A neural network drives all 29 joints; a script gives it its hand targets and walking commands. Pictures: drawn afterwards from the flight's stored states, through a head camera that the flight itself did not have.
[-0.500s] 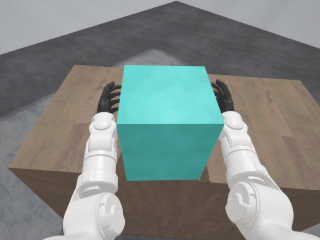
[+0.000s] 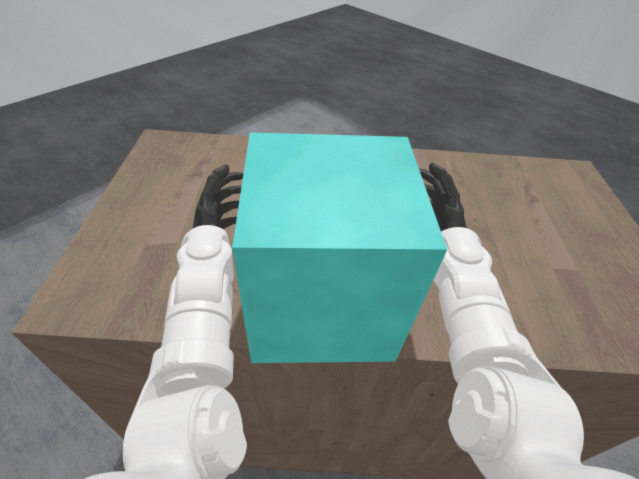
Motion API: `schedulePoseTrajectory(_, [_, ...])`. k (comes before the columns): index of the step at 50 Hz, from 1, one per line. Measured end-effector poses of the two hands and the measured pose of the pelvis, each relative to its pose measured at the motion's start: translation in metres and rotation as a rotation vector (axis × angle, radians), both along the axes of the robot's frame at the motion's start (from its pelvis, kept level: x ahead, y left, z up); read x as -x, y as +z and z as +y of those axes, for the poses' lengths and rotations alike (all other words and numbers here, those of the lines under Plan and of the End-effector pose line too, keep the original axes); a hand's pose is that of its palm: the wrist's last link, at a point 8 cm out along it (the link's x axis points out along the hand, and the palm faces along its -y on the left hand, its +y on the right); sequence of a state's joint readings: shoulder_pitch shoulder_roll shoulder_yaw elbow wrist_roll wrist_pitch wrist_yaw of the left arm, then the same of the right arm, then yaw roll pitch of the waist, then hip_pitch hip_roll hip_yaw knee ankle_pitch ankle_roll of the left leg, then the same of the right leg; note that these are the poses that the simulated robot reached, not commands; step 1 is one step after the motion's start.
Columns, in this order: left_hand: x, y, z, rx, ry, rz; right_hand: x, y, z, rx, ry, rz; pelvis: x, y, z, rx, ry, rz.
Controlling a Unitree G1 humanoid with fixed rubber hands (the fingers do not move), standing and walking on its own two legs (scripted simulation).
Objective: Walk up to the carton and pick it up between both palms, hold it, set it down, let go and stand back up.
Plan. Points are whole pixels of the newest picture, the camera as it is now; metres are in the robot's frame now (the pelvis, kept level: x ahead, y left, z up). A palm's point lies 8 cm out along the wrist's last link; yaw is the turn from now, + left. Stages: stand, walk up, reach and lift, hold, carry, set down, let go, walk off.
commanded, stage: reach and lift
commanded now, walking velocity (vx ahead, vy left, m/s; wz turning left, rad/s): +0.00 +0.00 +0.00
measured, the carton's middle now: (326, 253) +0.41 +0.03 +0.07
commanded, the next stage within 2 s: none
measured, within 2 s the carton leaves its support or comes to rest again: leaves its support in 0.36 s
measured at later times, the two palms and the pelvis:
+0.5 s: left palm (201, 224) +0.37 +0.18 +0.14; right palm (454, 225) +0.40 -0.12 +0.15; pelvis -0.02 +0.00 +0.00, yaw +0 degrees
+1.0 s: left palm (196, 199) +0.37 +0.18 +0.18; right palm (469, 205) +0.39 -0.12 +0.19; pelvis -0.02 +0.01 +0.00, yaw +1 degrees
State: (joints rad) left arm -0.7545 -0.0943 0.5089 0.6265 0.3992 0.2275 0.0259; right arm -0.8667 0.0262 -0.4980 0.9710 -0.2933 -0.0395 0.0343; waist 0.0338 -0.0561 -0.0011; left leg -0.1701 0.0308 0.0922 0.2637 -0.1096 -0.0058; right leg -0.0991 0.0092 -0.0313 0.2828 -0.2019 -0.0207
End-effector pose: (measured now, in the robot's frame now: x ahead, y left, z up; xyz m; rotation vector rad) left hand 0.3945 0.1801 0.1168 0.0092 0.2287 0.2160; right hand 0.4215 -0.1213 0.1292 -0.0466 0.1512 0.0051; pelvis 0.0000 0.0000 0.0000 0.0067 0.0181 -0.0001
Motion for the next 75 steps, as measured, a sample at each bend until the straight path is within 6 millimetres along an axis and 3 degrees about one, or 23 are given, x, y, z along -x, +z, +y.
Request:
schedulePoseTrajectory(17, [0.016, 0.005, -0.001, -0.001, 0.000, 0.034, 0.018, 0.003, -0.001, -0.003, -0.014, 0.027, 0.013, 0.000, 0.001, 0.007, 0.003, -0.017])
schedulePoseTrajectory(34, [0.024, 0.050, 0.004, 0.007, -0.007, 0.013, 0.029, 0.050, 0.004, -0.012, -0.029, 0.008, 0.025, 0.000, 0.003, 0.008, 0.008, -0.072])
schedulePoseTrajectory(55, [0.026, 0.072, 0.000, -0.021, -0.028, 0.000, 0.036, 0.072, 0.000, -0.019, -0.051, -0.005, 0.024, -0.001, 0.006, 0.013, 0.015, -0.107])
schedulePoseTrajectory(75, [0.037, 0.115, 0.004, -0.017, -0.043, -0.049, 0.048, 0.116, 0.005, -0.037, -0.065, -0.044, 0.029, -0.001, 0.007, 0.015, 0.030, -0.124])
